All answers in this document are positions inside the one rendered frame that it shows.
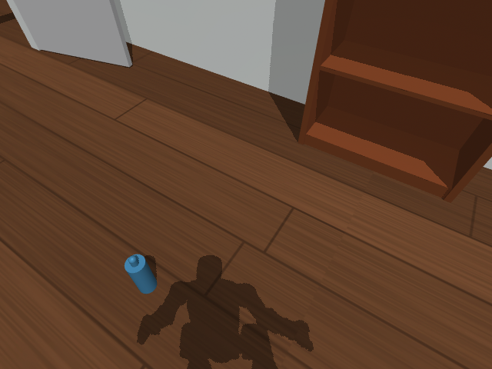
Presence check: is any bookshelf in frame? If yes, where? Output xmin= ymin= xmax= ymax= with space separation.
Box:
xmin=298 ymin=0 xmax=492 ymax=203

